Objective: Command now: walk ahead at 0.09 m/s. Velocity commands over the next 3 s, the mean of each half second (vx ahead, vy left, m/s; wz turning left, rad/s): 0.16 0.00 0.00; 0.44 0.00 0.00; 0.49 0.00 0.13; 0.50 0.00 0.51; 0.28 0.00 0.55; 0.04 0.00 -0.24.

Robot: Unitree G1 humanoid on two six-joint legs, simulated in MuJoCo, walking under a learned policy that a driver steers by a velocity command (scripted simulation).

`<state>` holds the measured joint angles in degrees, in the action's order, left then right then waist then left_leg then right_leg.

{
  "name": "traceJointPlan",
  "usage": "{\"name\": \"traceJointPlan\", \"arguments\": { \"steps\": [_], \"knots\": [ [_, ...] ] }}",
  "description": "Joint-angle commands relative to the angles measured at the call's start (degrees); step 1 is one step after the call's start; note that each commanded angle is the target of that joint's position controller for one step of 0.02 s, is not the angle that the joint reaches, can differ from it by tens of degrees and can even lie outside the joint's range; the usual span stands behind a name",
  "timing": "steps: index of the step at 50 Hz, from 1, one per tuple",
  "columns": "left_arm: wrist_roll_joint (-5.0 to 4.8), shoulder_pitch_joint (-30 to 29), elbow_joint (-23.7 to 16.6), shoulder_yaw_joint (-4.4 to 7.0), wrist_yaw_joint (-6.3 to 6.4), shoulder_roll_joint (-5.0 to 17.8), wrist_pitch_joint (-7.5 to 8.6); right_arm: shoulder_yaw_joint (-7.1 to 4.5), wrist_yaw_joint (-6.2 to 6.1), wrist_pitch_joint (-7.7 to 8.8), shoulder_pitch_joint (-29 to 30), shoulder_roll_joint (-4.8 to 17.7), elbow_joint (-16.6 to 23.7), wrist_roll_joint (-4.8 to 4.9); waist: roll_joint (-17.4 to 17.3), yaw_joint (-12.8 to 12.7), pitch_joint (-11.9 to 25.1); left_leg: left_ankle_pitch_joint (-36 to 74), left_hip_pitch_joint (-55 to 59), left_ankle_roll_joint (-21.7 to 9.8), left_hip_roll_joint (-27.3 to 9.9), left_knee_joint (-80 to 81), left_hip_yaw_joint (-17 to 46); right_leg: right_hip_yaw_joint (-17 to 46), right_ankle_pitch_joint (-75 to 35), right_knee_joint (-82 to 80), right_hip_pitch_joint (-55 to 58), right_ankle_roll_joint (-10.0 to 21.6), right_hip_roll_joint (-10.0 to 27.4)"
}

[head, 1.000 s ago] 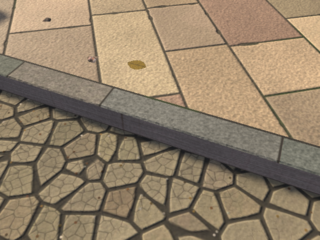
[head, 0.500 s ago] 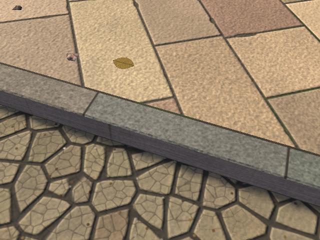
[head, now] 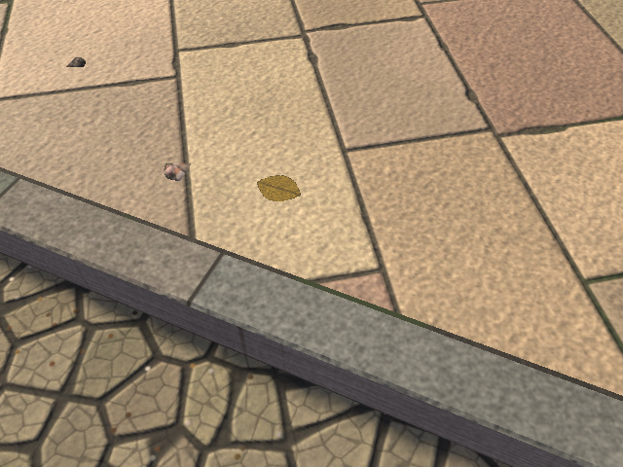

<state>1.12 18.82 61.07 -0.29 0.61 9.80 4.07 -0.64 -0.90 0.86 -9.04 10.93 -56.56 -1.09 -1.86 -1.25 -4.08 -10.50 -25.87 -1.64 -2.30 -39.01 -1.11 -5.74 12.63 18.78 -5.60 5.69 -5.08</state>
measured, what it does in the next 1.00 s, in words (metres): walks ahead: left foot, then left foot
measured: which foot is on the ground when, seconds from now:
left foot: up 0.00-0.04, down 0.06-0.50, up 0.52-0.74, down 0.76-1.00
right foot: down 0.00-0.76, up 0.78-1.00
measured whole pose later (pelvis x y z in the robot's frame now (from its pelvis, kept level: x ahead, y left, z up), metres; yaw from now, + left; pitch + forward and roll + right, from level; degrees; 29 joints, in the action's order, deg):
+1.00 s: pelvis +0.29 +0.08 +0.00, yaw -1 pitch -2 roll +0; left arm 2.3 11.7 56.6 2.2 -0.8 11.4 3.0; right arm -2.0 0.4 4.8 -18.4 10.7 -59.7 -0.8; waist 1.8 0.2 -2.5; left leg -9.2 -7.7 -6.8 5.3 -18.1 -5.7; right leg -0.3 13.4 61.3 -30.2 3.3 4.6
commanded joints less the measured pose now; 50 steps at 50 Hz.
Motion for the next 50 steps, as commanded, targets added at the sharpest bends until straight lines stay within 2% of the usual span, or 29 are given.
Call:
{"name": "traceJointPlan", "arguments": {
  "steps": [1,2,3,4,5,6,7,11,13,16,18,21,23,25,26,28,30,32,34,36,37,38,39,40,41,42,44,46,50],
  "knots": [
    [-0.02,1.61,-0.98,0.86,0.77,6.57,-0.32,-0.47,-0.91,0.56,-4.32,3.47,0.0,0.07,6.56,1.51,3.83,-1.02,9.37,-0.99,1.02,6.78,-0.88,7.92,-38.29,1.69,-0.77,4.83,16.61],
    [-0.4,0.78,-0.89,0.77,0.96,6.34,-0.5,-0.27,-1.1,0.94,-5.59,3.05,-0.66,-0.11,5.09,2.71,3.29,4.02,13.42,-1.43,0.55,13.78,-0.4,8.29,-33.46,3.46,-2.03,3.49,16.05],
    [-0.31,1.9,-0.81,0.67,1.07,5.99,-0.46,-0.53,-1.39,1.51,-7.42,4.91,-1.46,-0.36,2.12,2.71,4.25,15.18,19.36,-1.76,-2.84,17.52,3.37,8.42,-25.8,5.21,-4.24,1.3,14.4],
    [0.0,5.67,-0.74,0.77,1.16,5.65,-0.45,-1.14,-1.59,2.06,-9.21,8.46,-1.88,-0.54,-1.93,0.22,6.01,31.64,24.85,-3.02,-9.03,14.96,8.75,6.99,-11.51,6.89,-7.49,-0.22,11.1],
    [-0.9,11.6,1.61,-0.01,1.33,1.47,-1.19,-0.83,-1.46,1.69,-7.12,7.72,-2.32,0.57,-6.95,-2.05,6.99,37.82,23.58,-8.06,-12.47,13.7,11.54,5.29,3.79,5.36,-7.07,-1.43,7.53],
    [-0.53,10.05,2.5,0.24,1.86,3.31,-1.94,-0.24,-1.02,1.35,-5.91,4.75,-2.09,0.64,-5.37,-0.86,5.35,31.79,20.02,-8.07,-11.87,15.03,12.49,5.31,6.03,3.25,-4.61,-1.91,7.15],
    [-0.41,7.68,2.36,0.59,1.98,4.34,-2.35,-0.09,-0.74,1.12,-4.15,3.85,-1.85,0.51,-4.12,-0.68,2.67,25.1,17.17,-6.28,-9.1,15.95,10.63,6.2,3.58,1.74,-3.83,-2.0,7.19],
    [-0.53,3.61,2.33,0.43,1.72,3.64,-2.7,-0.23,-1.47,0.76,-5.57,3.84,-3.68,1.1,-1.02,0.64,2.53,18.62,17.37,-3.13,-4.35,16.93,6.74,7.74,-6.47,0.1,-0.86,-1.95,9.84],
    [-0.22,4.68,3.25,0.61,1.79,3.76,-2.52,-0.79,-1.3,0.63,-6.73,4.48,-4.54,1.04,0.72,0.7,3.32,6.13,18.39,-4.26,-2.8,16.49,6.22,6.67,4.02,0.61,-1.36,-1.22,8.33],
    [0.25,4.26,2.74,0.96,1.26,3.71,-2.31,-1.96,-0.42,0.24,-7.62,5.68,-4.44,0.63,1.79,1.24,-3.63,-20.77,12.01,-7.16,-2.96,18.19,9.57,8.02,19.55,2.44,-7.49,1.65,7.97],
    [0.33,4.44,1.96,0.92,0.91,3.19,-1.57,-2.21,0.11,0.81,-8.39,5.46,-4.13,0.69,0.84,1.26,-6.4,-25.1,9.79,-8.97,-5.22,19.76,14.09,8.98,21.1,4.42,-9.92,2.7,7.94],
    [0.53,6.29,1.58,1.16,0.5,3.21,0.0,-2.72,0.76,1.98,-8.62,5.97,-3.38,0.66,0.13,0.42,-4.44,-18.82,10.79,-10.68,-7.54,19.41,18.22,9.69,16.27,5.83,-8.15,3.79,7.63],
    [0.23,9.68,2.42,1.62,0.63,4.05,0.89,-2.85,1.13,2.79,-5.85,5.5,-2.01,0.82,2.61,-1.4,-2.63,-8.04,7.72,-9.47,-5.11,13.9,13.63,12.7,12.13,2.21,-1.14,4.76,9.32],
    [-0.54,16.08,4.89,3.04,1.24,8.2,1.31,-2.49,1.32,3.91,0.33,3.12,1.12,0.59,11.95,-3.86,-3.3,-3.26,-7.79,-5.11,3.93,-1.66,-1.58,23.28,-5.89,-4.12,15.24,7.21,18.04],
    [0.19,17.32,5.66,3.51,1.36,9.33,1.04,-2.84,1.05,4.03,3.18,4.48,2.59,-0.28,12.19,-4.51,-6.27,-14.82,-18.51,-4.25,3.59,-6.03,-5.09,25.51,-19.9,-3.01,21.23,8.99,23.65],
    [1.64,21.72,6.63,3.46,1.32,8.3,0.55,-3.2,0.91,3.72,7.99,4.86,4.52,0.13,6.62,-6.6,-6.78,-21.48,-29.5,-3.77,1.16,-14.72,-3.48,25.34,-28.98,-2.16,28.29,10.59,26.42],
    [1.7,18.04,5.8,3.33,1.35,8.15,0.44,-2.85,1.64,3.51,10.71,3.88,6.76,0.7,6.29,-4.22,-7.0,-17.71,-28.5,-3.45,0.22,-15.95,-3.08,21.12,-24.95,-5.53,23.89,8.44,23.29],
    [0.88,9.83,3.66,3.12,1.03,7.87,1.12,-2.33,2.62,3.11,10.03,2.94,7.98,0.69,7.15,-0.13,-7.22,-8.91,-15.66,-3.15,1.13,-8.06,-3.96,14.81,-22.36,-9.05,11.45,5.42,18.41],
    [-0.4,5.23,2.31,3.19,0.64,8.95,2.07,-2.66,2.65,2.4,3.26,2.81,6.43,0.58,8.19,3.81,-3.51,0.15,7.38,-3.98,5.43,-0.49,-6.94,8.12,-38.49,-6.64,-0.83,3.06,15.29],
    [-1.02,5.33,2.56,3.24,0.8,10.36,2.32,-4.34,1.49,1.87,-9.14,5.67,2.16,0.2,6.89,9.54,3.41,3.99,23.2,-5.41,7.7,3.74,-7.48,4.8,-51.07,8.39,-2.96,0.86,14.18],
    [-0.83,5.9,2.7,3.0,0.86,10.03,2.25,-5.18,0.96,1.82,-16.09,7.15,-0.56,-0.19,6.78,11.91,6.24,2.39,30.6,-6.1,6.52,6.41,-6.13,4.28,-45.45,18.84,-6.22,-0.03,12.62],
    [-0.36,6.64,1.92,2.24,0.54,7.15,2.02,-6.26,0.49,2.07,-22.45,11.34,-2.18,-1.47,0.37,13.52,9.11,-6.16,37.63,-8.02,-3.57,10.24,5.44,2.45,-24.14,36.37,-14.53,-0.85,8.61],
    [-1.17,12.47,0.24,1.19,0.21,0.19,1.44,-6.28,0.84,2.38,-21.22,15.8,-0.95,-2.1,-10.82,7.84,14.22,-9.84,38.39,-15.1,-20.38,21.52,36.02,4.21,18.25,58.29,-23.61,-1.63,-0.02],
    [-0.16,8.76,-0.79,2.25,-0.1,4.11,0.75,-6.04,1.24,2.19,-13.64,15.12,0.1,0.42,-4.31,5.47,9.9,-21.48,29.62,-15.56,-19.52,28.36,41.57,10.72,13.76,61.53,-25.95,-0.22,2.97],
    [0.34,5.12,-2.23,2.75,-0.48,5.95,0.37,-4.8,1.43,2.43,-5.43,11.07,2.14,0.99,-0.72,2.52,1.89,-25.09,20.95,-14.05,-17.99,29.28,33.09,9.23,7.61,58.64,-27.37,0.21,6.39],
    [0.58,3.71,-2.45,2.75,-0.65,5.49,0.38,-3.89,1.79,3.01,-2.83,8.32,2.4,0.98,1.29,1.64,-1.26,-19.01,15.48,-12.48,-15.13,30.76,26.84,8.67,5.09,55.28,-25.65,0.37,8.12],
    [1.26,5.96,-1.92,2.64,-0.97,4.2,-0.37,-2.87,1.4,3.99,-2.88,6.21,1.4,0.66,0.03,-1.19,-0.54,-7.02,10.81,-10.25,-10.89,31.53,17.51,8.51,3.59,49.92,-19.64,-0.55,10.07],
    [1.21,5.74,-2.11,2.84,-1.24,3.89,-0.98,-2.57,1.15,4.77,-6.25,6.13,-0.08,0.26,-0.33,-1.58,0.48,1.36,10.83,-10.81,-9.53,31.65,12.78,7.01,2.69,47.71,-18.8,-1.43,10.0],
    [1.28,-3.5,-5.33,3.34,-1.74,4.79,-1.78,-2.37,0.93,4.92,-10.51,6.73,-0.93,0.44,-0.9,0.04,-0.88,-0.29,14.76,-11.35,-8.64,34.4,10.1,5.15,-2.44,41.16,-27.07,-3.65,11.24]
  ]
}}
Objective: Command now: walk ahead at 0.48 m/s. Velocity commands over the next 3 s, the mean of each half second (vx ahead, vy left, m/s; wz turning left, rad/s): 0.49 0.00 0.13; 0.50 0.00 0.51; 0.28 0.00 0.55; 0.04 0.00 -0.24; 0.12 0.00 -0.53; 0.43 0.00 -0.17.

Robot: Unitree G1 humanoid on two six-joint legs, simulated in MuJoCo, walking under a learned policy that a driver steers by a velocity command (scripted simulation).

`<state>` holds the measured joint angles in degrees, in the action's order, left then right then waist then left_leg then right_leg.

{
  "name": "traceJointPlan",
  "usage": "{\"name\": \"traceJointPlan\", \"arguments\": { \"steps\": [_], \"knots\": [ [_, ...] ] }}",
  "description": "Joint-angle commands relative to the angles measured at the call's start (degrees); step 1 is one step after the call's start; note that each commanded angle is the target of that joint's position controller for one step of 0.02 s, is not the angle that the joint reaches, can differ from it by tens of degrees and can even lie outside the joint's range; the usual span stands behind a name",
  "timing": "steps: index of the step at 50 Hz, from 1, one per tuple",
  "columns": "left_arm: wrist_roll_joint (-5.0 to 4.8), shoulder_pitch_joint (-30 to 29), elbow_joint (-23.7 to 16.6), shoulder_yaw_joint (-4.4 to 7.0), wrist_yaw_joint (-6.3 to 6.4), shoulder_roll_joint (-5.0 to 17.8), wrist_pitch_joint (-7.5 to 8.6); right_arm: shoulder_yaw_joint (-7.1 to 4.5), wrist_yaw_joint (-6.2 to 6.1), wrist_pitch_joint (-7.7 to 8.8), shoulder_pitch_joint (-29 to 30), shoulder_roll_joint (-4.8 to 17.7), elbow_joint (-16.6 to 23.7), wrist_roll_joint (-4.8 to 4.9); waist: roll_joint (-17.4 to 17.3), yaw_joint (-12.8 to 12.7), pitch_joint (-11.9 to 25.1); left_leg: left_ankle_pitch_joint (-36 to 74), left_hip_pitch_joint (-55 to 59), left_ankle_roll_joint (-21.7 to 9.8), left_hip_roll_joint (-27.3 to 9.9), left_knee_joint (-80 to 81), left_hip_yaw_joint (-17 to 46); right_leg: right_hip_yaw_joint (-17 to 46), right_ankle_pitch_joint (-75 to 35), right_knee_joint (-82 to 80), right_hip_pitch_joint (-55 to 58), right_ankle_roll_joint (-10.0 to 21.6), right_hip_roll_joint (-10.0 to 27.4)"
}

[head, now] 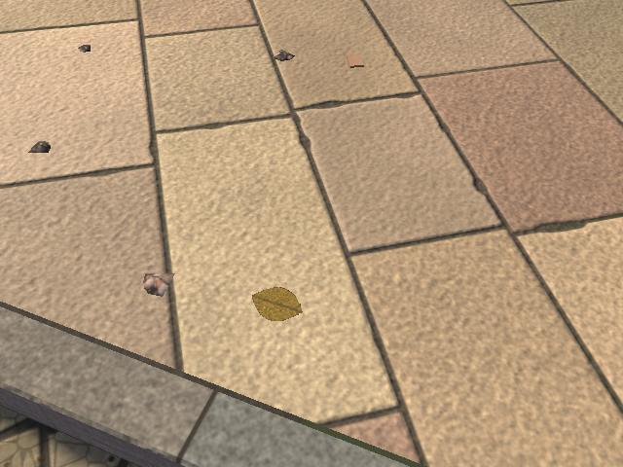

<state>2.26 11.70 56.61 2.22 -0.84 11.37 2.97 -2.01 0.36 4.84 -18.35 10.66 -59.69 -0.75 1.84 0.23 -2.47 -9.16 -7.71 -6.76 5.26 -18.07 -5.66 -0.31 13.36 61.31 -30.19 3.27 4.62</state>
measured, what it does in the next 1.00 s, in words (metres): climbs, turning left: right foot 0.14 m higher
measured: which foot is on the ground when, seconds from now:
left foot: down 0.00-0.44, up 0.46-1.00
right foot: up 0.00-0.42, down 0.44-1.00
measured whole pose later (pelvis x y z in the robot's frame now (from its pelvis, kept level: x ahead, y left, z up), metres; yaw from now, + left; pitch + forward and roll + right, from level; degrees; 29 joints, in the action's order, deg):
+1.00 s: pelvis +0.60 -0.03 +0.12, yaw +21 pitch +1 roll +0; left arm 1.2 24.2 51.1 3.2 2.3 10.7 3.9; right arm -3.3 3.7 0.0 -3.5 10.9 -41.3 -1.7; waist -0.8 -2.7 -2.5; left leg -11.6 -26.7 -9.7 3.1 -34.0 -9.7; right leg -21.7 26.2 23.0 5.3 0.2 2.7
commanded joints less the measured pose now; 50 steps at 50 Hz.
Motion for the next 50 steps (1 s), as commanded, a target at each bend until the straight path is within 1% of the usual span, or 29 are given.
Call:
{"name": "traceJointPlan", "arguments": {
  "steps": [1,2,4,8,12,14,16,17,18,19,20,21,22,23,24,25,26,27,28,29,32,33,34,36,39,42,45,48,50],
  "knots": [
    [0.04,1.0,-1.78,0.95,-0.39,3.38,-0.76,-0.9,-0.41,0.91,-2.44,6.86,1.99,0.14,-4.26,-0.78,-2.97,-1.52,-1.64,-6.33,-16.4,13.92,14.64,-0.4,-4.5,-3.33,-5.0,-1.85,1.88],
    [0.01,1.3,-1.55,0.65,-0.12,1.77,-1.03,-0.87,-0.49,0.74,-4.88,6.27,1.24,-0.34,-5.62,-0.66,-1.68,-3.31,-0.38,-6.99,-16.38,13.39,14.58,-1.9,-4.03,-0.22,-5.97,-2.11,1.31],
    [0.07,-2.96,-3.02,0.95,-0.04,2.42,-1.06,-0.8,-0.72,0.78,-7.31,6.0,0.89,-0.29,-3.83,0.4,-3.23,-5.5,3.09,-7.91,-17.26,14.16,15.89,-1.68,-4.81,0.4,-12.55,-2.65,2.19],
    [0.31,-9.43,-6.27,1.57,1.0,1.4,-1.02,-0.71,-1.23,1.11,-16.68,5.92,-2.21,-0.95,-3.98,2.7,-4.36,-4.35,20.55,-12.88,-22.32,10.69,21.87,-1.89,10.02,38.03,-43.37,-1.27,1.86],
    [-0.69,-20.44,-14.64,-0.95,1.71,-2.41,-0.69,0.2,-1.48,1.8,-19.42,4.95,-3.5,-2.65,-2.81,3.87,-7.11,0.02,21.85,-9.72,-22.99,6.02,19.83,-1.02,23.15,58.77,-64.01,1.83,0.79],
    [-0.82,-27.37,-20.74,-3.17,1.67,-4.21,-0.33,1.06,-1.77,2.05,-20.13,4.52,-4.75,-2.46,-3.31,4.31,-8.87,-0.72,17.41,-6.51,-21.26,7.97,18.0,-3.04,26.44,53.39,-66.46,3.05,0.98],
    [-0.93,-32.01,-26.39,-5.26,0.86,-5.09,-0.39,1.84,-2.58,1.21,-19.24,4.19,-6.07,-0.77,-4.42,4.25,-9.94,4.09,6.56,-5.37,-17.42,15.5,14.93,-7.45,24.73,37.19,-55.02,2.98,1.06],
    [-0.65,-28.01,-26.6,-5.93,-0.07,-5.98,-0.93,1.64,-3.04,0.36,-16.59,4.69,-4.65,0.02,-2.12,2.02,-6.0,16.15,-1.65,-5.99,-17.34,21.2,11.79,-8.18,15.12,24.21,-34.75,3.76,1.38],
    [-1.21,-19.9,-23.52,-5.52,-0.51,-5.93,-1.47,2.16,-2.49,0.29,-11.0,4.66,-1.68,1.39,-1.09,-0.71,0.59,39.52,-8.43,-5.4,-14.17,18.94,6.34,-10.82,5.22,17.22,-12.75,4.64,-2.1],
    [-1.72,-12.6,-21.96,-4.91,0.06,-4.48,-1.63,1.27,-1.75,0.92,-9.69,9.14,-0.38,1.94,-7.07,-3.78,5.74,66.3,-8.94,-5.32,-15.96,12.21,5.56,-11.1,2.19,14.14,1.41,5.06,-4.76],
    [-1.88,-3.5,-19.25,-3.28,0.96,-0.74,-1.84,0.21,-1.39,1.34,-9.55,13.11,-0.26,2.27,-10.9,-8.63,13.61,81.27,-2.63,-3.86,-17.11,1.39,6.08,-8.84,4.72,10.96,11.2,5.23,-7.25],
    [-1.48,6.22,-16.88,-1.79,1.39,1.82,-1.66,-1.37,-0.88,1.69,-8.51,16.82,-0.27,3.12,-13.55,-13.8,18.88,86.81,2.8,-1.93,-17.65,-11.5,7.17,-6.22,3.04,1.46,18.58,5.38,-8.31],
    [-0.3,12.32,-14.45,0.49,1.53,7.75,-1.1,-1.92,0.04,2.05,-7.26,15.59,0.17,2.4,-11.36,-16.14,21.45,72.98,0.84,0.02,-14.36,-30.01,8.23,2.24,8.69,-6.65,25.03,6.56,-4.99],
    [1.08,14.8,-11.71,3.03,1.52,16.68,-0.17,-0.58,1.33,2.32,-11.88,4.81,3.3,3.29,11.08,-9.79,25.59,1.88,-17.3,3.44,-0.88,-59.11,7.93,38.83,-4.15,-24.0,35.31,12.15,16.29],
    [-0.92,13.34,-10.9,3.38,0.67,15.95,-0.67,-1.86,2.08,2.45,-12.89,6.21,5.14,0.87,8.58,-6.53,29.09,-4.25,-19.67,1.86,-0.89,-70.59,17.05,53.52,-13.58,-35.42,33.12,8.84,17.42],
    [-1.55,5.74,-10.79,2.81,0.28,12.5,-0.4,-1.92,2.21,1.83,-13.22,3.47,6.65,1.25,5.71,-1.16,22.73,-1.47,-24.52,2.23,-2.74,-76.04,15.06,49.79,-1.06,-36.47,26.7,9.41,18.38],
    [-1.98,1.1,-9.54,1.85,0.34,6.46,0.08,-1.48,1.7,0.84,-9.25,2.15,8.13,-0.3,-1.48,0.13,11.94,0.1,-28.63,1.78,-5.72,-76.04,10.54,41.66,11.11,-35.83,17.11,9.08,17.05],
    [-0.97,-0.63,-8.16,0.87,0.95,1.61,0.62,-1.44,1.19,-0.25,-4.3,0.8,10.19,-1.39,-3.12,0.79,5.59,1.36,-31.37,0.59,-7.7,-73.48,10.66,32.89,16.17,-34.63,9.86,6.73,14.89],
    [-0.06,-1.59,-7.02,0.09,1.28,-1.72,1.5,-1.42,1.07,-1.34,-1.69,0.84,12.62,-1.48,-2.78,1.93,3.14,0.93,-30.79,0.06,-8.61,-71.36,11.19,24.96,13.96,-35.15,4.08,5.34,13.12],
    [0.49,-0.33,-5.21,0.04,1.19,-2.52,2.14,-1.26,0.72,-2.44,-0.66,0.07,13.74,-0.59,-0.38,2.5,2.28,-0.31,-31.07,-0.56,-8.87,-71.41,11.32,19.3,13.53,-36.14,2.31,4.81,12.45],
    [0.24,4.91,-1.58,0.55,0.08,-1.26,4.03,-0.57,-0.46,-3.61,1.55,-2.14,16.9,-0.09,3.32,4.4,1.24,-2.32,-40.52,-2.05,-8.27,-76.3,11.41,11.25,9.48,-43.37,6.39,3.88,12.28],
    [-0.21,4.71,-1.4,0.52,-0.03,-1.5,4.18,-0.38,-0.59,-3.6,3.05,-1.75,18.1,-0.57,1.54,5.25,0.41,0.41,-41.41,-1.92,-8.89,-73.08,12.81,8.14,6.54,-45.58,6.18,2.24,12.08],
    [-0.3,3.84,-3.17,1.06,-0.19,1.19,4.37,-1.0,-0.43,-3.72,4.55,1.65,19.02,-0.76,0.11,4.86,-0.39,3.55,-38.85,-1.07,-7.99,-64.79,10.72,2.48,3.61,-49.33,5.24,1.84,10.35],
    [-1.09,3.83,-5.06,1.12,0.63,1.85,4.62,-1.66,0.75,-3.81,8.68,3.56,20.24,-0.52,0.87,3.0,0.08,10.78,-34.46,0.57,-6.44,-51.96,5.71,-7.21,-6.35,-51.33,7.67,1.67,6.76],
    [-1.42,7.71,-5.84,1.2,1.61,3.54,5.32,-1.73,2.08,-3.29,11.22,2.58,20.24,-0.29,0.93,1.18,2.45,16.21,-33.08,1.31,-5.98,-39.47,1.99,-12.82,-20.77,-50.3,19.49,1.4,5.36],
    [-1.42,12.4,-6.58,1.92,2.71,5.65,4.64,-1.07,3.39,-3.38,17.54,1.09,21.42,-0.67,2.82,-2.51,0.58,13.79,-31.7,1.27,-6.28,-25.97,-1.56,-14.19,-25.59,-51.57,29.7,1.47,7.57],
    [-1.1,15.4,-6.6,2.47,3.56,7.12,3.1,-1.51,4.04,-4.12,19.42,2.2,22.55,-1.0,3.95,-3.13,-0.39,6.53,-28.17,-0.09,-4.46,-18.63,-4.4,-16.35,-42.02,-47.46,37.45,1.06,10.14],
    [-1.09,15.42,-7.29,3.5,3.83,9.97,1.08,-2.86,3.4,-4.76,14.41,4.82,21.52,-0.9,5.96,-0.57,1.69,-4.11,-21.8,-3.17,-0.73,-17.26,-6.19,-17.31,-62.03,-36.97,41.71,1.54,11.82],
    [-1.35,13.91,-8.55,4.11,3.13,11.72,-0.07,-4.24,2.12,-4.07,6.21,7.04,19.41,-0.97,5.36,3.49,5.8,-9.44,-12.15,-5.43,1.78,-12.51,-4.91,-16.81,-60.13,-21.54,39.41,2.72,11.99]
  ]
}}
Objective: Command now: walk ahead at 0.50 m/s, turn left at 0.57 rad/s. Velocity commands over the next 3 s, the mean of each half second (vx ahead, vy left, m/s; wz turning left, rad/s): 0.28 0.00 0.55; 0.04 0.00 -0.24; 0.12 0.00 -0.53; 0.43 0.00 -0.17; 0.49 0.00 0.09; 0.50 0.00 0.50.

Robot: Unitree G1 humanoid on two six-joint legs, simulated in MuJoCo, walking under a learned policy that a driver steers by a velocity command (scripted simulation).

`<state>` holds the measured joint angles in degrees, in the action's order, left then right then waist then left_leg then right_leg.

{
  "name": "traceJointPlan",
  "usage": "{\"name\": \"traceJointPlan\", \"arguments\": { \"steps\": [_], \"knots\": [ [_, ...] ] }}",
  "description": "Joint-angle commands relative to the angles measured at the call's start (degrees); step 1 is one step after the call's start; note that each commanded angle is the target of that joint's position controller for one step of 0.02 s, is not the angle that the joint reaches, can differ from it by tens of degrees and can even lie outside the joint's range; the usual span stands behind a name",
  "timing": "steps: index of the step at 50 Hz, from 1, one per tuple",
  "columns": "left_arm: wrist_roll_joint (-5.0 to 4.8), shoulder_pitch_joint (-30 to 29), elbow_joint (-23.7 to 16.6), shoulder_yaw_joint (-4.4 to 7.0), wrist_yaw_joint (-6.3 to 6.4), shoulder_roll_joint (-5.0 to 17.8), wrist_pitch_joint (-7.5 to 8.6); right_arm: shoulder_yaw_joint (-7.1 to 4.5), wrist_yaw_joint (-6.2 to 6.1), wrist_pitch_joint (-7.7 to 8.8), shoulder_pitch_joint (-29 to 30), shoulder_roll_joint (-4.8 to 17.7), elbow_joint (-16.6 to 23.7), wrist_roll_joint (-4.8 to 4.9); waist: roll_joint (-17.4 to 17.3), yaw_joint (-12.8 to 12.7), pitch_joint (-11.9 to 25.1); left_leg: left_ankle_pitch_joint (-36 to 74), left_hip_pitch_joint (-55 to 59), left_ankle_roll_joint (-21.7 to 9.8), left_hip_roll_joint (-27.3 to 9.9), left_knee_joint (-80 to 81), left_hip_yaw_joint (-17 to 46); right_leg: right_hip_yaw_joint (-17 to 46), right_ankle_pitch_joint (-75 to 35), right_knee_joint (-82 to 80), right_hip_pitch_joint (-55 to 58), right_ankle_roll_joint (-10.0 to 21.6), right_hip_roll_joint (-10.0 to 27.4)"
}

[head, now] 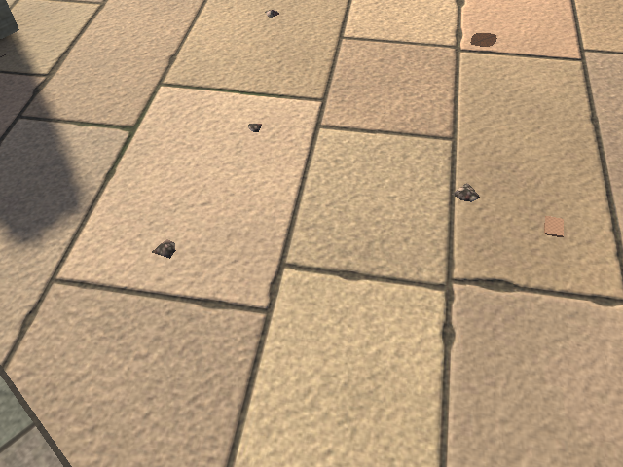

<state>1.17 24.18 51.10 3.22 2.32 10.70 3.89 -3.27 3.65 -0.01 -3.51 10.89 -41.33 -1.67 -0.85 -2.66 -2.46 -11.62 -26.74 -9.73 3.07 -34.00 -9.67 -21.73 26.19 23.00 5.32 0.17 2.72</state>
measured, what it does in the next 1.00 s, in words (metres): walks ahead: left foot, then right foot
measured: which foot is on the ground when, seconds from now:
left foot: up 0.00-0.00, down 0.02-0.52, up 0.54-0.92, down 0.94-1.00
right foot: down 0.00-0.04, up 0.06-0.50, down 0.52-0.94, up 0.96-1.00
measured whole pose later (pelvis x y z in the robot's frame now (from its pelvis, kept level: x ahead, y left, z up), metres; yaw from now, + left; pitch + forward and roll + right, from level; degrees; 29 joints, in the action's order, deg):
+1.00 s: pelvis +0.27 -0.02 +0.02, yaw +7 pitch +1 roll +0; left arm 0.8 13.0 40.8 5.2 -0.4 15.8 -3.4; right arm -1.5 -2.9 -1.6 -16.7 15.4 -42.3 -1.8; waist 1.3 0.1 -1.1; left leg -13.8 -13.1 -3.7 2.7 -26.0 1.5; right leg 6.3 17.8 37.3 -27.7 -0.1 -9.2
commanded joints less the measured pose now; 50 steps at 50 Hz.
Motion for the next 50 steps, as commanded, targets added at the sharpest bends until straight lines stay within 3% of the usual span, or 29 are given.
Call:
{"name": "traceJointPlan", "arguments": {
  "steps": [1,2,3,4,5,6,7,9,11,13,17,21,23,25,26,27,28,29,30,31,33,34,41,44,46,47,48,49,50],
  "knots": [
    [-0.66,-0.63,-4.17,3.28,-0.34,12.57,-1.07,-3.99,-1.89,1.4,-16.33,8.41,-1.09,-0.78,4.6,10.99,9.0,-5.15,19.65,-3.95,2.48,8.4,3.79,4.53,-60.5,30.12,-5.75,4.76,12.6],
    [-0.99,-1.38,-7.43,2.26,-0.7,6.72,-0.99,-5.31,-2.33,1.61,-18.12,13.51,-1.0,-1.33,-3.74,9.37,11.95,-9.13,36.12,-9.03,-11.69,7.42,24.98,6.12,-21.18,47.02,-28.17,2.51,6.75],
    [-0.9,-6.2,-12.51,2.36,-1.45,7.46,-0.13,-6.1,-1.98,1.08,-17.46,17.45,0.69,-0.56,-7.42,8.55,13.97,-7.05,43.34,-17.97,-21.39,16.57,54.8,15.86,5.49,62.45,-47.25,-0.09,-5.81],
    [-0.35,-12.5,-14.35,2.26,-2.05,8.1,0.95,-5.59,-2.45,0.79,-17.3,15.01,1.05,0.33,0.72,9.38,8.91,-1.66,39.74,-16.08,-21.29,19.4,48.15,23.95,-0.95,62.19,-53.11,0.11,-0.94],
    [-1.18,-13.08,-14.53,1.74,-2.17,7.88,1.95,-4.73,-2.84,1.17,-14.65,12.56,0.81,0.95,2.31,7.15,4.42,10.5,32.72,-14.01,-20.41,19.61,40.45,23.97,-6.33,58.05,-51.03,0.1,0.87],
    [-1.17,-11.44,-13.44,1.85,-1.79,8.16,2.07,-3.95,-3.19,1.81,-12.62,10.53,0.81,0.79,5.33,4.03,2.13,25.46,27.43,-10.99,-17.54,18.57,33.28,23.74,-7.98,53.36,-47.12,-0.36,2.46],
    [0.01,-10.03,-13.27,1.78,-1.51,8.34,1.06,-3.44,-3.61,2.42,-11.27,9.59,1.03,1.25,5.2,2.14,2.06,35.52,23.82,-9.2,-14.7,17.6,28.13,23.88,-7.77,50.86,-43.86,-1.4,3.03],
    [1.29,-7.61,-12.57,1.61,-1.65,8.06,-1.43,-2.5,-3.71,3.49,-11.56,9.02,0.7,1.62,3.2,0.6,3.45,45.83,20.36,-6.77,-11.4,16.54,23.13,23.34,-7.65,46.9,-40.16,-3.16,2.99],
    [1.34,-8.78,-13.25,0.92,-1.92,6.94,-2.8,-2.78,-3.78,3.74,-14.14,11.39,-0.26,1.26,0.8,0.96,4.32,53.77,19.68,-5.12,-9.12,14.98,20.67,21.82,-10.06,43.38,-40.99,-3.77,2.02],
    [1.21,-12.35,-14.74,0.25,-1.87,6.61,-3.31,-2.77,-4.09,3.22,-16.68,12.13,-0.82,1.34,-1.62,2.26,4.98,55.02,20.37,-2.95,-7.39,13.52,19.87,21.05,-13.49,38.98,-42.61,-3.82,1.19],
    [0.71,-21.09,-17.81,-0.66,-1.65,7.03,-3.72,-2.54,-4.7,1.91,-20.44,12.31,-1.31,1.53,-3.71,5.92,5.07,50.43,23.46,0.1,-6.09,10.96,21.73,20.88,-19.06,27.83,-43.93,-3.18,-0.5],
    [0.02,-23.82,-19.19,-0.98,-1.37,8.21,-2.94,-2.86,-5.18,0.83,-21.12,13.29,-0.5,0.54,-4.65,7.27,5.24,48.03,27.47,-0.1,-7.65,6.2,26.3,22.39,-18.53,20.11,-42.52,-1.96,-2.4],
    [0.16,-17.91,-17.3,-0.74,-1.26,9.07,-2.12,-2.59,-5.3,0.85,-17.88,12.79,0.52,0.09,-4.94,4.62,5.59,46.01,25.38,1.82,-8.05,3.86,26.28,22.43,-18.42,13.72,-34.02,0.19,-2.79],
    [0.38,-8.61,-13.86,-0.1,-0.93,9.69,-0.94,-2.27,-4.87,1.62,-14.88,12.33,0.83,1.28,-3.55,-0.65,6.74,44.13,21.52,4.56,-5.43,-4.2,24.54,20.55,-28.39,2.59,-19.0,2.75,-3.55],
    [0.72,-4.37,-13.15,0.04,-0.74,11.42,0.05,-1.48,-4.49,2.38,-16.5,9.88,1.59,1.75,1.66,-1.5,11.39,27.0,16.7,6.32,-1.44,-14.15,22.43,27.75,-50.42,3.55,-7.89,4.92,4.54],
    [0.98,-4.6,-13.68,-0.34,-1.04,13.29,0.02,-0.85,-4.61,2.15,-26.32,5.63,0.4,2.64,14.26,3.33,17.3,-23.41,8.54,8.75,8.32,-30.23,17.88,46.59,-87.1,5.66,0.57,14.82,21.12],
    [-1.25,-3.57,-12.9,-1.14,-1.95,10.54,-0.78,-1.14,-4.94,0.95,-31.11,8.34,-2.43,0.39,9.94,5.22,19.7,-25.17,9.85,9.17,6.6,-32.75,20.52,51.57,-87.33,4.58,-3.01,17.16,20.58],
    [-2.03,-9.6,-13.59,-0.73,-1.67,10.55,-1.47,-0.86,-4.69,-0.42,-31.8,8.79,-3.77,0.44,12.43,7.44,17.92,-22.92,6.49,10.04,3.4,-36.06,17.56,53.98,-60.59,0.3,-6.19,19.8,20.4],
    [-1.87,-14.05,-15.18,-1.4,-1.7,7.38,-2.32,-0.86,-4.55,-1.3,-23.57,10.77,-2.6,-0.85,7.52,5.69,11.17,-20.68,4.81,10.44,1.57,-33.8,14.97,51.0,-41.65,-4.05,-13.19,16.89,14.94],
    [-1.44,-15.37,-15.15,-1.21,-1.74,8.09,-2.99,-1.11,-4.37,-1.85,-17.1,11.23,-0.56,-0.76,7.01,4.92,6.59,-19.33,3.69,10.63,1.14,-30.69,13.83,45.94,-32.89,-5.98,-17.25,13.69,10.78],
    [-0.56,-12.99,-13.48,0.2,-1.67,11.54,-3.8,-0.57,-3.9,-2.7,-16.35,9.81,-0.28,0.1,7.63,4.93,4.96,-16.57,5.87,10.58,1.01,-25.75,12.18,40.66,-26.78,-7.51,-20.61,10.47,5.96],
    [-0.46,-11.91,-12.96,0.66,-1.71,12.12,-3.95,-0.21,-3.92,-2.8,-16.58,8.94,-0.25,0.25,7.54,4.93,5.5,-16.01,6.36,10.43,1.35,-23.62,11.68,40.01,-24.47,-7.69,-20.48,9.76,4.83],
    [-0.1,-11.06,-13.62,2.59,-2.5,12.47,-5.86,0.56,-5.02,-2.87,-13.39,8.24,1.5,0.54,10.03,3.43,5.81,-15.04,8.98,8.82,1.88,-11.12,11.13,45.43,-1.78,-12.79,-23.89,9.63,4.04],
    [0.02,-12.08,-14.08,3.32,-2.86,12.76,-6.7,0.72,-5.35,-2.04,-16.27,8.27,1.07,1.04,10.68,3.97,5.8,-13.04,15.13,6.97,3.37,-2.3,10.24,46.91,0.41,-14.18,-27.08,7.43,2.79],
    [-0.69,-14.6,-14.81,3.52,-2.8,12.45,-6.99,0.58,-6.18,-1.17,-21.63,8.79,-0.13,0.63,10.75,6.72,4.96,-8.29,23.35,4.78,3.54,11.19,9.75,45.45,2.12,-13.89,-31.6,3.22,-0.36],
    [-1.23,-15.19,-15.75,3.18,-2.67,10.83,-6.79,-0.17,-6.96,-0.66,-23.49,12.15,-0.13,-0.04,6.31,7.01,3.84,-12.98,27.14,2.99,-2.32,20.19,15.36,40.93,3.49,-8.67,-36.27,-1.04,-4.71],
    [-2.2,-14.69,-17.22,2.7,-2.68,7.55,-6.52,-1.81,-7.45,-0.65,-19.18,18.34,1.87,-0.1,-11.93,5.58,3.94,-25.59,24.18,-2.85,-20.19,26.4,37.32,30.18,6.2,11.99,-42.58,-2.23,-12.47],
    [0.39,-14.1,-15.97,3.69,-2.29,11.86,-5.98,-1.56,-7.22,-0.75,-9.28,17.02,4.1,-0.89,-9.16,3.09,-1.79,-18.76,11.46,-6.21,-26.39,27.43,39.52,26.58,3.3,26.85,-43.33,-2.34,-10.48],
    [0.65,-12.62,-14.65,4.38,-2.61,13.46,-5.95,-0.16,-7.14,-0.38,-6.69,12.28,5.08,-0.74,-3.51,0.6,-0.56,-8.97,7.02,-5.53,-22.39,24.93,32.95,28.29,-0.09,35.73,-36.94,-1.9,-8.95]
  ]
}}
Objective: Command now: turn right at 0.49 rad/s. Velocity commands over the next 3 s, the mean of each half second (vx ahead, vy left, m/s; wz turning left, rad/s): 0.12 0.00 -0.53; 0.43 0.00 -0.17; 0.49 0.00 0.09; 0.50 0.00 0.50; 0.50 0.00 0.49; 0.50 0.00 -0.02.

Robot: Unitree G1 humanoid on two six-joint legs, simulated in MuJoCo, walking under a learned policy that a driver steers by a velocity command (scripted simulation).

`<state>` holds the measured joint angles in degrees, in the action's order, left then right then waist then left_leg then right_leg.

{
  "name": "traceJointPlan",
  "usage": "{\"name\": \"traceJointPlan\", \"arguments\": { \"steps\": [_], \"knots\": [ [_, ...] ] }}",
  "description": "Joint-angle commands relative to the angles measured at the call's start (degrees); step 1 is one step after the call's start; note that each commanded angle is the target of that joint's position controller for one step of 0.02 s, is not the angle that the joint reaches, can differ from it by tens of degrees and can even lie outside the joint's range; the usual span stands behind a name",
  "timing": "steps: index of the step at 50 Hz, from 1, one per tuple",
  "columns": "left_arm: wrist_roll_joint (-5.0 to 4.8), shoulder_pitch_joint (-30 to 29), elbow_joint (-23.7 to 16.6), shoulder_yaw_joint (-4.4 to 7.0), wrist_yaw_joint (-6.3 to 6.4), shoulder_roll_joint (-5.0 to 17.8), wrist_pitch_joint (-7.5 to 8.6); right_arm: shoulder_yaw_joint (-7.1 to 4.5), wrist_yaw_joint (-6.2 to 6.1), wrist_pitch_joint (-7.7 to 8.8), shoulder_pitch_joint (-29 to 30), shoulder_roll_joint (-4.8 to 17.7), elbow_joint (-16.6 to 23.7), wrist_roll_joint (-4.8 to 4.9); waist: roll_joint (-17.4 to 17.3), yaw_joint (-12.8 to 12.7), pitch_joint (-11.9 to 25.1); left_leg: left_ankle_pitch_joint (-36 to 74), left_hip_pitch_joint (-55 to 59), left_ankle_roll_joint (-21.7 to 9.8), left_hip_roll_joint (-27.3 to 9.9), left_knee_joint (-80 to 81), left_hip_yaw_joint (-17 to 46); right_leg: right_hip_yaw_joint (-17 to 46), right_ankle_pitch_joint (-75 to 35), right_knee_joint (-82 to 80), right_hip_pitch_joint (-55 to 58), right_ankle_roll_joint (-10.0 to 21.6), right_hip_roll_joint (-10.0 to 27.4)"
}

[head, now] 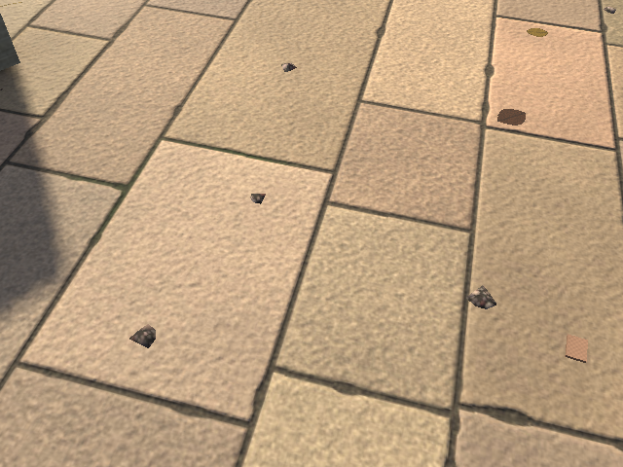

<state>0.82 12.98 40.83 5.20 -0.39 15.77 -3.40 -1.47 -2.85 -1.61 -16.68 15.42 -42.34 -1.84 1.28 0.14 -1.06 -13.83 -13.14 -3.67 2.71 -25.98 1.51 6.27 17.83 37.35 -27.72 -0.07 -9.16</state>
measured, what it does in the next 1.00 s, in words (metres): walks ahead, turning right: right foot, then left foot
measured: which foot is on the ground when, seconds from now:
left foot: down 0.00-0.34, up 0.36-0.78, down 0.80-1.00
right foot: up 0.00-0.32, down 0.34-0.80, up 0.82-1.00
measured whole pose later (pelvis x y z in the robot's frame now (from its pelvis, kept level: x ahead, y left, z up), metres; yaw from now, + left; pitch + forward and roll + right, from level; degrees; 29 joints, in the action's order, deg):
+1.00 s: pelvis +0.27 -0.09 +0.00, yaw -22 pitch +0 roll +0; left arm 2.2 16.4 45.5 1.5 -1.9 16.3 2.2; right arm -1.9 0.9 3.8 -18.5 14.3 -45.2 -1.0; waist 2.9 -0.3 -1.6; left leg -10.8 -11.7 -4.6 3.4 -22.0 -4.1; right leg 1.4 16.6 63.4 -27.4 3.8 1.1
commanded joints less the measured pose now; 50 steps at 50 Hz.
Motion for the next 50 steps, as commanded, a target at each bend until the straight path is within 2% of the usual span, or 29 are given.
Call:
{"name": "traceJointPlan", "arguments": {
  "steps": [1,2,4,7,11,14,15,16,17,18,19,20,21,23,24,26,31,34,37,38,39,40,41,42,43,44,45,47,50],
  "knots": [
    [1.11,1.9,-3.28,2.22,-0.34,7.55,1.11,-1.23,-0.44,1.61,9.53,5.58,6.35,-0.43,-4.52,-5.1,-1.04,2.16,-7.29,-8.89,-17.59,14.27,14.33,-0.47,5.11,26.84,-1.86,-1.29,2.96],
    [1.37,3.95,-2.61,2.09,-0.54,7.2,0.67,-1.12,-0.35,2.04,10.54,5.45,6.94,-0.18,-5.72,-5.71,0.75,8.27,-4.67,-7.5,-15.03,12.31,9.65,-1.58,3.24,30.85,-2.05,-1.39,3.4],
    [0.93,3.31,-2.71,1.39,-1.27,6.4,0.0,-1.14,-0.1,2.15,7.75,5.49,7.17,-0.13,-8.02,-3.21,1.44,18.68,0.97,-7.66,-13.36,9.55,4.58,-4.32,3.24,31.52,-4.99,-2.41,4.71],
    [0.36,-3.6,-5.77,0.27,-2.29,5.09,-0.5,-2.2,0.18,1.91,-0.61,7.66,5.31,0.05,-9.33,1.98,2.07,26.74,11.93,-8.85,-16.01,6.37,4.37,-5.23,5.77,21.9,-8.57,-3.4,6.75],
    [-0.37,-5.82,-7.71,-0.65,-2.63,4.18,-0.8,-3.36,1.14,1.53,-1.16,10.1,5.34,-0.3,-12.42,3.33,2.88,28.5,10.7,-7.87,-17.62,3.37,1.37,-9.19,11.17,8.66,0.92,-2.0,6.93],
    [-0.42,-5.71,-8.79,-0.74,-2.49,5.1,-0.57,-4.15,2.16,1.55,-1.34,11.7,5.33,-0.53,-13.85,3.35,3.6,7.16,6.46,-6.29,-18.31,4.59,1.03,-12.46,9.52,-1.11,8.27,0.53,5.75],
    [-0.06,-3.86,-8.37,-0.8,-2.5,4.77,-0.16,-4.22,2.22,1.49,-0.25,11.74,5.43,-0.1,-12.3,1.45,2.9,0.12,2.55,-4.9,-17.68,2.96,-0.28,-13.23,6.03,-7.71,13.43,1.75,5.09],
    [0.34,1.28,-6.2,-0.54,-2.19,5.12,0.5,-3.98,2.15,1.44,0.51,10.63,5.54,0.15,-8.86,-1.04,3.05,-5.45,-3.61,-2.98,-15.99,-2.15,-2.66,-12.89,4.28,-13.62,21.88,2.97,3.52],
    [0.81,8.57,-3.66,0.5,-1.74,8.47,1.4,-3.12,2.31,1.42,1.04,7.22,6.33,-0.28,2.95,-3.89,4.17,-13.42,-14.68,0.04,-11.94,-16.86,-8.31,0.37,10.74,-19.33,32.31,5.24,11.2],
    [0.28,13.09,-5.03,2.45,-1.68,17.69,2.13,-1.54,2.83,1.44,6.83,2.58,11.94,-1.09,17.94,-6.17,1.64,-25.91,-35.94,3.68,-2.35,-31.53,-10.53,32.45,23.21,-26.46,36.47,12.94,29.68],
    [0.4,13.87,-4.74,2.25,-1.21,15.55,2.31,-2.2,3.05,1.86,12.3,6.44,13.35,-2.04,9.8,-8.81,-3.11,-22.02,-39.42,3.5,-4.22,-36.06,-0.35,35.82,22.2,-29.19,30.44,18.14,31.03],
    [0.34,11.06,-4.34,1.05,-0.75,12.25,2.28,-2.7,3.83,2.48,12.17,7.69,12.97,-0.53,7.49,-5.85,-5.9,-15.31,-38.46,3.44,-5.91,-36.77,0.93,30.68,23.78,-29.12,27.16,18.06,28.44],
    [0.02,8.02,-4.45,0.29,-0.45,10.1,2.52,-2.89,4.41,3.23,10.19,8.43,11.51,0.15,5.63,-3.34,-7.43,-8.94,-35.71,3.82,-7.01,-34.53,0.78,24.47,20.26,-29.69,24.2,15.9,24.51],
    [-0.07,4.43,-4.66,-0.65,0.18,7.9,3.97,-2.83,5.04,3.66,5.61,7.96,7.84,-1.11,5.88,-1.08,-5.4,-1.3,-30.1,4.92,-7.0,-32.29,-1.15,15.12,3.34,-29.97,23.52,13.24,18.81],
    [-0.15,5.09,-3.82,-0.96,0.06,7.48,4.76,-2.69,5.27,3.51,4.43,7.39,6.75,-1.46,4.79,-0.63,-3.38,0.61,-28.45,5.18,-6.52,-32.4,-1.81,12.49,-4.55,-29.14,24.22,12.93,17.89],
    [-0.46,7.81,-1.9,-0.96,-0.23,7.63,6.04,-2.24,5.44,3.15,5.07,5.97,6.17,-1.29,3.35,-0.94,-1.64,2.76,-28.11,5.56,-6.5,-30.3,-2.82,9.39,-14.85,-28.01,25.94,12.87,17.58],
    [-0.4,13.24,1.4,-0.97,-0.15,8.07,6.8,-1.34,5.98,3.03,14.18,4.41,8.25,-0.37,4.17,-4.64,-3.49,8.58,-28.91,5.05,-6.06,-18.84,-3.82,7.86,-17.33,-27.89,28.25,12.43,17.89],
    [-0.05,14.74,2.99,-0.93,0.33,9.01,7.1,-1.1,6.21,3.38,17.84,4.33,9.7,-0.08,3.92,-5.29,-4.72,8.34,-26.1,3.59,-5.23,-12.91,-4.41,8.09,-22.55,-26.76,28.95,12.1,19.61],
    [0.01,12.98,3.84,-0.92,0.78,9.94,7.33,-1.33,5.71,3.73,14.77,4.86,9.24,0.1,4.16,-2.8,-4.56,5.41,-17.07,0.83,-3.45,-8.19,-4.9,7.22,-31.8,-24.22,27.98,10.4,20.68],
    [0.13,12.15,4.08,-0.86,0.8,10.42,7.48,-1.78,5.08,3.78,11.1,5.61,8.13,0.17,4.3,-0.94,-2.79,3.52,-10.56,-0.13,-1.4,-7.06,-5.72,6.3,-41.84,-20.21,27.33,9.43,20.23],
    [0.19,11.85,4.56,-0.85,0.73,10.61,7.45,-2.38,4.16,4.02,4.5,6.43,6.08,0.17,3.11,2.25,0.94,2.8,-1.86,-1.42,0.61,-4.29,-6.48,4.19,-50.61,-11.42,26.95,8.41,18.51],
    [0.07,11.97,4.7,-1.19,0.64,9.77,7.56,-3.13,3.26,4.62,-4.3,8.34,3.66,-0.37,1.13,6.16,6.73,3.04,11.06,-3.24,-1.64,-2.74,-4.24,1.6,-47.48,0.72,21.69,7.23,15.73],
    [-0.91,13.95,2.53,-2.63,0.4,4.79,7.76,-4.25,2.31,5.1,-12.42,13.53,3.3,-1.9,-6.93,8.03,15.39,-12.74,26.22,-7.53,-17.49,0.53,16.05,-1.0,-26.99,20.12,8.46,5.35,10.99],
    [-0.98,16.64,2.01,-2.63,0.31,3.78,7.54,-4.78,2.85,4.93,-13.34,16.16,2.17,-1.39,-15.5,5.8,17.25,-15.34,29.23,-12.65,-27.8,10.26,42.06,-1.93,11.83,33.24,-4.9,4.35,1.48],
    [0.78,11.53,2.08,-1.86,0.39,7.16,7.21,-3.83,3.2,4.61,-8.69,11.82,1.75,0.3,-7.56,4.07,8.39,-18.32,21.74,-11.72,-24.93,11.91,39.63,1.58,8.31,37.16,-9.21,5.46,5.39],
    [0.8,8.65,1.71,-1.93,-0.25,7.0,7.33,-3.05,3.41,4.66,-3.8,8.46,2.3,0.82,-4.31,2.25,2.6,-15.1,14.18,-10.78,-22.8,12.44,29.97,0.6,3.15,35.1,-8.9,5.72,8.08],
    [0.81,7.34,1.76,-2.33,-0.7,5.87,7.28,-2.44,3.6,4.97,-1.25,6.41,2.21,0.57,-3.51,0.93,0.67,-8.76,9.64,-9.28,-19.55,13.8,23.17,-0.55,0.43,31.98,-7.16,5.75,10.17],
    [1.46,9.0,2.95,-2.66,-1.34,4.8,6.12,-1.69,3.52,5.77,-0.48,4.67,1.1,0.83,-5.95,-1.32,-0.09,0.78,4.34,-7.78,-15.49,15.99,14.92,-2.5,-1.02,28.61,-3.21,4.45,12.19],
    [1.66,6.97,2.8,-2.98,-1.95,3.83,5.38,-1.93,3.87,7.14,-2.93,5.56,-1.09,1.38,-5.6,-1.83,-1.05,9.35,3.51,-8.99,-14.5,18.55,9.92,-4.5,-4.08,25.94,-5.56,2.91,13.28]
  ]
}}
